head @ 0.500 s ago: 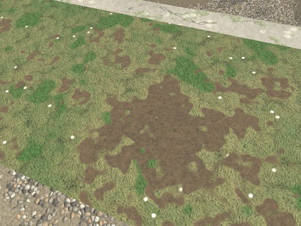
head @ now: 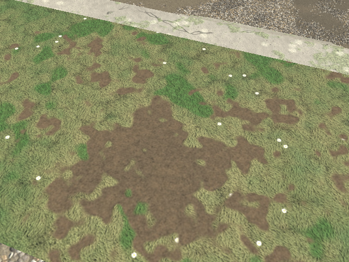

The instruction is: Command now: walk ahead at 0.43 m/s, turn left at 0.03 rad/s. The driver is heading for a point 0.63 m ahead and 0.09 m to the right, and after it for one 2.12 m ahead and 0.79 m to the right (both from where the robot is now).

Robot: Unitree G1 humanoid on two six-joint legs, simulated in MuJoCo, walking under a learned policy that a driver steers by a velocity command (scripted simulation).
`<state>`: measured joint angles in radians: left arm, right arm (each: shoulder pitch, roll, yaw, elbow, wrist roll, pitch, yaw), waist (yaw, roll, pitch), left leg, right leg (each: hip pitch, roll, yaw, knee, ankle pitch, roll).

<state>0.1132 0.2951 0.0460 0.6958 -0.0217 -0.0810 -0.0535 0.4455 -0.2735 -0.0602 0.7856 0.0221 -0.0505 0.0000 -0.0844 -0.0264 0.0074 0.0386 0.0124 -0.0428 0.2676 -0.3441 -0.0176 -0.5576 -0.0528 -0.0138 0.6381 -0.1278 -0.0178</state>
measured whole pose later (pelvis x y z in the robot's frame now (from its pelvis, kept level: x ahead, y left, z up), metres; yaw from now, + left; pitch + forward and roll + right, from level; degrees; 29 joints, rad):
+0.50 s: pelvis +0.24 -0.04 +0.01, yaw +0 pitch +2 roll -1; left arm 0.39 0.27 0.04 0.82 -0.01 -0.08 -0.01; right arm 0.10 -0.26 -0.04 0.70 0.01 -0.08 0.02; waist 0.08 0.04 0.01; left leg -0.67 0.10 -0.03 0.63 0.10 0.00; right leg 0.02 0.07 -0.04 0.20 -0.25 -0.06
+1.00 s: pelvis +0.52 +0.00 +0.01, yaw -8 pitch +1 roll +2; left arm 0.19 0.29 0.06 0.75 -0.02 -0.04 -0.02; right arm 0.31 -0.26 -0.06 0.84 -0.01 -0.11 0.01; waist -0.05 -0.05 0.02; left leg 0.00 -0.05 0.18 0.22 -0.23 0.04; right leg -0.71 -0.11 0.08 0.81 0.05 0.00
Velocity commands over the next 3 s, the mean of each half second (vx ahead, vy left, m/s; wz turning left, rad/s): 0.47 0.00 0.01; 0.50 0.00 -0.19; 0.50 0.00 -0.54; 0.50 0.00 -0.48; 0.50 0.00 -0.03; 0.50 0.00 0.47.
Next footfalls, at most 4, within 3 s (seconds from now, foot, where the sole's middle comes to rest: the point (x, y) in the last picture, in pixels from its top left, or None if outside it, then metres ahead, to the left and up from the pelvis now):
0.06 right None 0.18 -0.13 -0.77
0.64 left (142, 258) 0.51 0.10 -0.77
1.18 right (203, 188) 0.78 -0.17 -0.77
1.66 left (177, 129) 1.12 -0.09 -0.77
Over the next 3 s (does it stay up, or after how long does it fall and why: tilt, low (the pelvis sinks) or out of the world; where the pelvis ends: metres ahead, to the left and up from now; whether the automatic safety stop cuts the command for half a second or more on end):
stays up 1.54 -0.51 0.00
